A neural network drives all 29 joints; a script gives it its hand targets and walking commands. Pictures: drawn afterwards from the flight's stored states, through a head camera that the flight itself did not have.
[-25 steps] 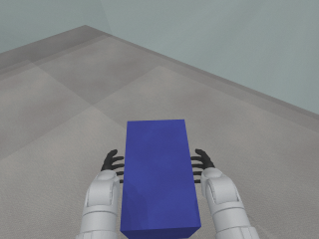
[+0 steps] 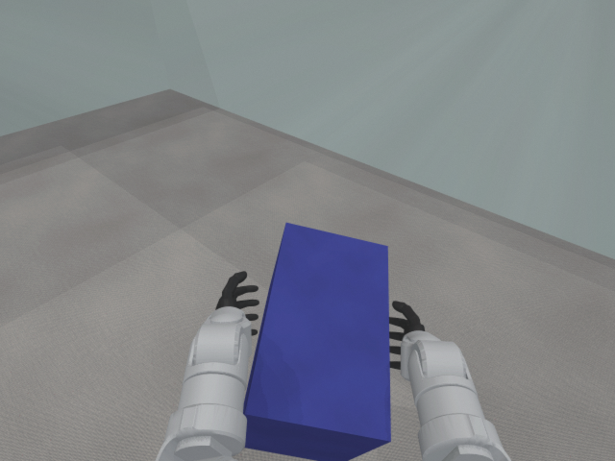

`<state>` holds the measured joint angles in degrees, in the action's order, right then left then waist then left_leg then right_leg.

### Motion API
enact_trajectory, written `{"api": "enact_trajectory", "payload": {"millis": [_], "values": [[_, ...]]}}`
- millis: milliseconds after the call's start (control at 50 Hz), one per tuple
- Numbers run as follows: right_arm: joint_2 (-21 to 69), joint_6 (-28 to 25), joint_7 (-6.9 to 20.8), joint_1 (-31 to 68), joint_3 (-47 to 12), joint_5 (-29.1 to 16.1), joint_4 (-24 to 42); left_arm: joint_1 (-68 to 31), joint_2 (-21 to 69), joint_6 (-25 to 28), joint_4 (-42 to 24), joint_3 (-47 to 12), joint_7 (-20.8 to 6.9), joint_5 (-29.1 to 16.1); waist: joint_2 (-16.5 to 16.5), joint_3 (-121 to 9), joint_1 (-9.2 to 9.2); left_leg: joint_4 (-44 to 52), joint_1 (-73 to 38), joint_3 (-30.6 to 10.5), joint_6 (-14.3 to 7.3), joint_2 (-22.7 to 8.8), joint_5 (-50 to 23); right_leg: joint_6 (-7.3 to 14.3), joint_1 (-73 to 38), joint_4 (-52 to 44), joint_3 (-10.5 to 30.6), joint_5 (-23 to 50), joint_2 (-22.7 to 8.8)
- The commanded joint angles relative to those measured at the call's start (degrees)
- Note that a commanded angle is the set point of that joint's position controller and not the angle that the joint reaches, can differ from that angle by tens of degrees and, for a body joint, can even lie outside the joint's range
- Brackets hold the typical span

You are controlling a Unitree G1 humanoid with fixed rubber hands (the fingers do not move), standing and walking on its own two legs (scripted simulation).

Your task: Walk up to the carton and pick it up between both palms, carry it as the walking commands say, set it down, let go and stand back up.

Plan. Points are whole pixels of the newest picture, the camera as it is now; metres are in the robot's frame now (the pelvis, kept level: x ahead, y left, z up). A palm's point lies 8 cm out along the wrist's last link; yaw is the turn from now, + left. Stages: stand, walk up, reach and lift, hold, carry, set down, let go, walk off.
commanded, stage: set down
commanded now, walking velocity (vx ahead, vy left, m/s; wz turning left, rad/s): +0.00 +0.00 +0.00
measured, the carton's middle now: (312, 343) +0.35 +0.01 -0.05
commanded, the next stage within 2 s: none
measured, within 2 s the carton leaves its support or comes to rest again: neither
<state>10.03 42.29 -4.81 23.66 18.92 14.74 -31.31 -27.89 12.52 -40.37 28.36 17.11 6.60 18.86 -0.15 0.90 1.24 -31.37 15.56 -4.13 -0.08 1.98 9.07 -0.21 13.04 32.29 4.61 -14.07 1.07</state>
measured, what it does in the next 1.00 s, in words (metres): shifts its weight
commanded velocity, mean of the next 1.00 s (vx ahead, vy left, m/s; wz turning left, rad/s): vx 0.00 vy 0.00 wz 0.00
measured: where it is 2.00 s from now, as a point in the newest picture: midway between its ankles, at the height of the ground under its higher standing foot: outside the picture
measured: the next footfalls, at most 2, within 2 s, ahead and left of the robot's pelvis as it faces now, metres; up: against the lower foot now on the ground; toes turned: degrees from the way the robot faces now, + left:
none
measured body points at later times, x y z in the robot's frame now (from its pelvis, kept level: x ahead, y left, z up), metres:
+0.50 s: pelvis +0.02 +0.03 +0.00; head +0.04 +0.05 +0.44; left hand +0.37 +0.14 +0.00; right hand +0.35 -0.13 -0.01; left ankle +0.11 +0.11 -0.73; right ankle +0.08 -0.14 -0.73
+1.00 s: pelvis +0.06 +0.00 -0.03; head +0.20 +0.00 +0.40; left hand +0.40 +0.13 -0.12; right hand +0.40 -0.13 -0.11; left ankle +0.11 +0.11 -0.73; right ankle +0.08 -0.14 -0.73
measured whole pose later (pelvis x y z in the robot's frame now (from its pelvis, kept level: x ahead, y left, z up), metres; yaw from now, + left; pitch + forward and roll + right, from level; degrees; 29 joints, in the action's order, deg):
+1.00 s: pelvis +0.06 +0.00 -0.03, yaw -1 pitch +22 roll -2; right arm 11.8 2.3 -8.0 24.6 19.7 16.7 -38.3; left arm -24.4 11.3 -5.7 39.2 19.5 10.8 15.7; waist -1.9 -4.2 -0.3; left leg -44.5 51.0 -4.3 -0.1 2.2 15.0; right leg -1.7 47.5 43.2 4.6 -17.5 1.9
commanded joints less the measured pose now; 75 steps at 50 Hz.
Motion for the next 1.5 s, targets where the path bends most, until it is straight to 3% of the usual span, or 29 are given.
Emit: {"api": "enact_trajectory", "payload": {"millis": [0,20,60,100,180,260,280,300,360,460,520,560,620,680,740,800,840,920,980,1080,1100,1180,1240,1280,1340,1360,1400,1460,1480], "values": [[57.77,-15.13,17.3,67.63,-26.72,-13.31,8.51,-37.54,62.97,7.48,9.14,-24.61,-18.11,-15.8,4.06,-26.32,-1.36,0.56,-28.66,-3.77,1.2,2.14,18.15,3.41,15.35,-9.77,1.71,-17.16,0.7],[55.46,-16.06,17.61,67.66,-24.36,-11.73,7.42,-39.37,65.34,7.95,10.01,-25.42,-17.84,-16.49,0.93,-26.85,-3.41,1.94,-26.95,-5.67,2.28,0.79,21.85,3.49,13.82,-7.84,1.19,-15.51,1.68],[50.54,-18.15,18.17,67.87,-20.59,-9.52,5.0,-41.05,68.23,8.89,12.67,-26.09,-17.0,-15.73,-5.76,-26.58,-5.52,5.15,-23.03,-9.5,4.03,-1.58,30.26,3.96,11.62,-4.26,0.16,-11.87,2.56],[46.46,-20.22,18.53,69.94,-17.37,-7.79,5.03,-41.95,70.28,9.76,17.91,-25.87,-16.69,-15.22,-10.02,-26.27,-7.3,8.24,-18.91,-12.56,4.74,-3.43,37.93,3.83,9.64,-0.85,-0.79,-9.55,3.11],[41.51,-22.5,18.03,75.5,-10.34,-3.76,2.63,-40.81,67.4,11.46,27.79,-16.98,-15.76,-10.34,-10.26,-24.12,-6.26,8.12,-13.51,-12.94,4.18,-3.66,40.91,3.46,10.9,1.15,-0.89,-11.11,2.63],[38.77,-21.58,18.06,68.78,-7.7,-0.74,-2.95,-31.85,61.87,12.59,32.32,-9.06,-13.86,-4.85,-8.05,-20.48,-3.82,6.87,-12.44,-10.98,3.9,-2.67,31.13,3.29,13.29,0.0,-0.31,-9.97,1.74],[38.64,-21.36,17.94,65.52,-7.32,0.06,-4.3,-29.72,60.48,13.07,32.49,-8.0,-13.79,-3.56,-6.61,-19.63,-4.22,6.06,-12.01,-10.0,3.54,-2.12,27.59,3.34,13.78,-1.03,0.03,-9.39,1.4],[39.23,-21.27,18.01,63.29,-8.26,0.35,-4.76,-27.34,58.86,13.61,32.01,-6.98,-13.51,-2.67,-5.14,-19.68,-2.95,5.42,-12.64,-8.92,3.14,-1.59,25.0,3.47,14.61,-1.85,0.54,-9.61,1.22],[39.83,-21.56,17.8,57.12,-9.52,0.56,-6.71,-24.95,55.71,15.23,29.41,-7.35,-13.36,-1.67,-2.2,-18.47,-3.04,4.19,-12.53,-7.28,2.26,-1.03,18.34,3.34,17.03,-3.0,1.19,-8.65,1.07],[40.84,-25.39,18.26,48.76,-12.62,-0.41,-9.09,-27.37,54.57,20.13,18.13,-14.8,-12.83,-3.79,-3.26,-20.02,-5.29,2.67,-11.9,-8.55,2.42,-1.46,13.46,3.68,21.62,-1.61,2.18,-4.95,1.46],[41.81,-29.27,18.16,43.68,-16.1,-2.03,-8.89,-29.16,55.18,24.57,11.12,-21.74,-12.41,-7.04,-5.2,-26.09,-5.87,-0.11,-13.05,-8.45,3.54,-1.4,0.91,3.79,23.21,-0.3,2.64,1.07,1.82],[43.56,-31.71,17.04,40.45,-18.3,-1.97,-8.6,-30.99,54.1,27.63,8.24,-25.24,-12.41,-8.53,-4.3,-30.63,-6.6,-3.27,-10.51,-7.35,3.1,-0.54,-6.56,3.55,23.03,1.16,2.86,5.59,2.36],[49.02,-35.63,14.44,35.12,-22.44,-1.66,-7.98,-33.61,51.28,32.71,3.78,-30.03,-12.63,-9.64,-3.49,-40.15,-5.34,-7.98,-5.75,-4.21,1.71,1.39,-20.38,2.89,20.18,3.31,2.85,15.24,3.28],[53.59,-38.8,12.2,30.46,-27.47,-3.3,-4.74,-34.09,49.46,36.95,-2.22,-35.7,-12.71,-11.59,-2.67,-56.33,-3.64,-13.07,-5.8,-1.88,1.8,3.19,-33.13,1.6,15.2,7.47,2.5,27.52,4.99],[54.51,-41.06,10.87,25.6,-29.73,-4.03,-3.16,-30.79,49.66,38.77,-3.54,-39.11,-11.86,-12.23,-4.7,-64.93,-3.54,-16.69,-9.01,-2.05,3.07,3.7,-43.11,0.86,19.49,10.54,1.46,31.63,6.59],[51.98,-42.76,9.88,23.47,-30.49,-4.16,-3.56,-27.13,47.75,40.18,-2.51,-39.59,-10.12,-11.55,-7.58,-65.91,-2.09,-18.64,-10.16,-2.55,3.91,3.62,-48.09,0.9,26.62,11.86,1.24,29.65,7.44],[50.93,-43.24,9.35,22.02,-29.35,-3.52,-5.2,-25.6,46.87,40.59,0.25,-37.96,-9.4,-10.59,-7.54,-61.47,-2.03,-18.42,-5.08,-2.18,3.63,3.87,-43.59,1.12,29.26,12.1,1.18,27.15,7.62],[48.71,-43.7,8.88,22.17,-28.05,-2.03,-9.06,-21.33,41.84,41.43,6.59,-30.99,-8.37,-7.89,-2.08,-48.72,0.23,-17.56,9.79,-0.58,1.95,4.77,-27.41,0.62,32.11,13.73,0.76,20.92,7.98],[46.57,-44.05,8.27,22.54,-25.6,0.11,-12.23,-20.56,38.71,42.2,9.99,-26.66,-8.0,-5.7,0.61,-41.9,0.48,-17.58,19.13,0.24,1.3,4.72,-18.7,0.87,34.4,14.48,0.86,17.33,8.08],[44.37,-45.82,6.54,28.26,-25.49,-1.0,-12.53,-25.37,33.54,43.74,12.02,-23.93,-6.7,-4.62,0.31,-42.13,2.19,-20.47,26.88,1.12,0.62,5.0,-8.18,0.42,38.99,18.5,-0.13,10.04,8.52],[44.33,-45.89,6.04,29.51,-26.35,-1.44,-12.03,-26.49,32.66,43.98,12.05,-23.92,-6.57,-4.86,1.61,-42.42,2.23,-21.34,28.44,1.14,0.41,4.99,-6.25,0.17,39.35,19.31,-0.21,8.76,8.57],[41.85,-47.31,3.63,38.91,-31.86,-6.58,-4.29,-34.2,30.49,44.37,8.81,-26.49,-5.26,-8.41,1.96,-51.87,3.17,-26.01,29.88,2.21,-0.05,5.36,-0.89,-0.41,40.87,23.95,-0.86,4.12,8.75],[36.17,-47.64,1.23,49.89,-38.01,-11.83,7.94,-41.48,26.93,43.77,3.07,-30.87,-3.51,-13.53,2.94,-67.74,4.15,-29.5,25.06,3.15,-0.31,5.48,-2.04,-0.94,37.18,27.93,-1.82,4.19,8.91],[30.68,-46.7,-0.68,55.6,-39.01,-14.06,13.85,-45.66,23.15,42.15,-0.04,-32.63,-2.21,-16.08,3.67,-75.71,3.39,-30.95,21.21,3.87,-0.5,5.41,0.39,-1.24,34.72,29.68,-2.96,1.46,9.0],[22.57,-44.46,-3.43,60.16,-35.4,-14.63,15.42,-51.06,18.49,38.9,-1.34,-34.08,-0.6,-18.88,3.42,-79.01,0.45,-31.6,16.4,4.28,-0.77,5.51,9.85,-1.11,35.37,31.31,-5.33,-9.47,8.93],[20.12,-43.81,-4.28,61.06,-34.97,-15.1,15.65,-51.88,16.66,38.06,-1.17,-33.87,0.04,-19.65,3.57,-80.15,0.3,-32.14,16.07,4.58,-0.87,5.55,12.47,-0.79,34.52,31.75,-5.68,-12.21,8.64],[17.62,-42.29,-5.48,59.33,-34.13,-16.66,14.17,-53.7,13.53,36.68,-2.98,-34.63,1.0,-22.07,2.78,-84.5,-0.73,-32.44,12.18,4.0,-0.75,5.43,14.6,-0.79,33.18,33.23,-6.9,-13.13,7.9],[18.63,-40.33,-5.89,59.78,-34.98,-19.09,12.55,-55.12,11.99,35.08,-3.65,-34.01,1.83,-23.75,3.47,-88.61,-0.24,-33.77,11.14,3.36,-0.86,5.04,14.93,-0.56,31.96,34.57,-6.97,-12.61,7.09],[19.72,-39.87,-5.81,61.36,-36.29,-20.4,13.77,-55.67,11.82,34.63,-4.07,-34.21,1.85,-24.03,3.12,-91.44,0.94,-34.09,10.94,4.0,-0.92,5.1,13.78,-0.57,30.3,34.82,-6.9,-12.11,6.77]]}}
